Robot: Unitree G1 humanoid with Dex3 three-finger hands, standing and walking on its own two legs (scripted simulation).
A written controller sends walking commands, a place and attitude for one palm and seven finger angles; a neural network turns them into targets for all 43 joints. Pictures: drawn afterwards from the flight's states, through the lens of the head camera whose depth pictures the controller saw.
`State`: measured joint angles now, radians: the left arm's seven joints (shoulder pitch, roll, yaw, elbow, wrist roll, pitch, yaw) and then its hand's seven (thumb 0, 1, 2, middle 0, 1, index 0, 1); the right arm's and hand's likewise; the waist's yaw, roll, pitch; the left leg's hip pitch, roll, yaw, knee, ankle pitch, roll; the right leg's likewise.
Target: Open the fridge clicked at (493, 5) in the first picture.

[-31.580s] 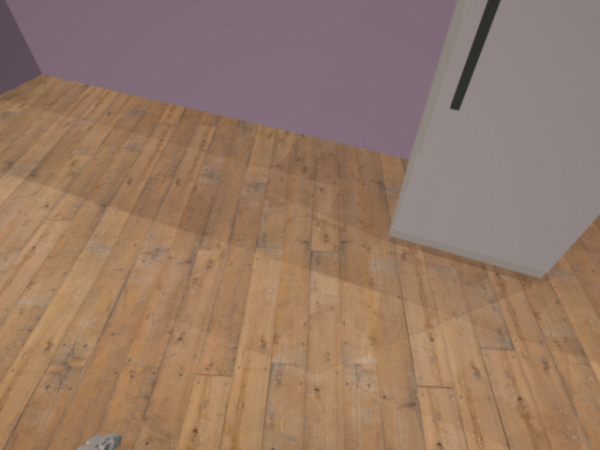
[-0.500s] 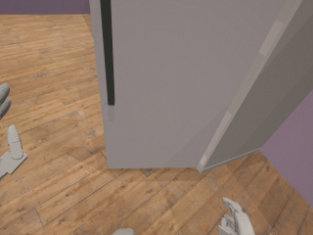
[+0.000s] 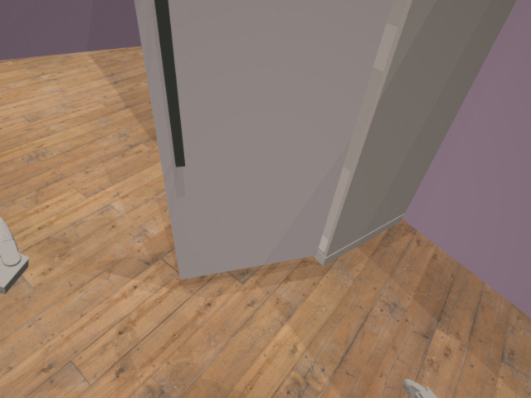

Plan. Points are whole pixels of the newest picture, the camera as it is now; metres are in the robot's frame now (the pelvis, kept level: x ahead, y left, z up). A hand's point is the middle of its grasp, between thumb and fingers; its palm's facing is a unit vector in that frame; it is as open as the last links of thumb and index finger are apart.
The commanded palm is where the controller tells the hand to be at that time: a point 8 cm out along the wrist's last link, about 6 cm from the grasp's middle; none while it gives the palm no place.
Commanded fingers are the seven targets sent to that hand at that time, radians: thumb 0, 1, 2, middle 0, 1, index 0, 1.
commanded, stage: stop stepping back and stand still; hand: left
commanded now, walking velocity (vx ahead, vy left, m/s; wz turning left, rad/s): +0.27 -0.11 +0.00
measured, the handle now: (169, 73) +0.73 +0.28 +0.18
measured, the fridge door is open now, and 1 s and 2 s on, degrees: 71 71 71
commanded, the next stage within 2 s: let the arm hang, fingers relaxed in 0.34 s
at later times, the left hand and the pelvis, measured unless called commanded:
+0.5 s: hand (26, 320) +0.17 +0.30 +0.11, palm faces +0.45 -0.77 -0.45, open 7.4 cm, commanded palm none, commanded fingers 0.00 0.90 0.90 -0.20 -0.30 -0.20 -0.30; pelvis -0.03 +0.01 -0.01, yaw +4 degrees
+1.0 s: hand out of the picture -0.02 +0.21 -0.17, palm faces +0.06 -0.96 -0.26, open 7.2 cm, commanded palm none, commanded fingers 0.00 0.90 0.90 -0.20 -0.30 -0.20 -0.30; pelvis -0.02 +0.01 +0.01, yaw +4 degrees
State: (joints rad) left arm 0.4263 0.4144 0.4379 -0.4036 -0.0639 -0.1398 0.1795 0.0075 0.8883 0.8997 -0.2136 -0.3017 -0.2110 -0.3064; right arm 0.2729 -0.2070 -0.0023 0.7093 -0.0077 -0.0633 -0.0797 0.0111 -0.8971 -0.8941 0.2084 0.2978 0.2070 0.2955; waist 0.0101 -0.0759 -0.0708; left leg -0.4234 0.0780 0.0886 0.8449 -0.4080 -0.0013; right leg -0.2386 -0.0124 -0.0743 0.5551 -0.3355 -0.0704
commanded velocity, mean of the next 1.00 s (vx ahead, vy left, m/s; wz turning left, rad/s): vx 0.05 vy -0.03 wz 0.00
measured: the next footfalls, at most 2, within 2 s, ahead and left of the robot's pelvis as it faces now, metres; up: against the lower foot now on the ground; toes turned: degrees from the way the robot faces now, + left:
left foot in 0.04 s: +0.07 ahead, +0.16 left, +0.00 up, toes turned +6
left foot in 0.52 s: +0.00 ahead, +0.12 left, +0.00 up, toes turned +5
